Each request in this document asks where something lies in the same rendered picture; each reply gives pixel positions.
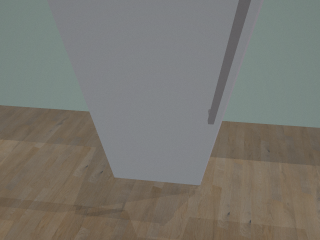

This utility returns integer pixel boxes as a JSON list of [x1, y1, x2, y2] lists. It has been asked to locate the fridge door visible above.
[[47, 0, 261, 186]]

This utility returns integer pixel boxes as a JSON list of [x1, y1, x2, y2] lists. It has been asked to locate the handle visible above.
[[207, 0, 251, 125]]

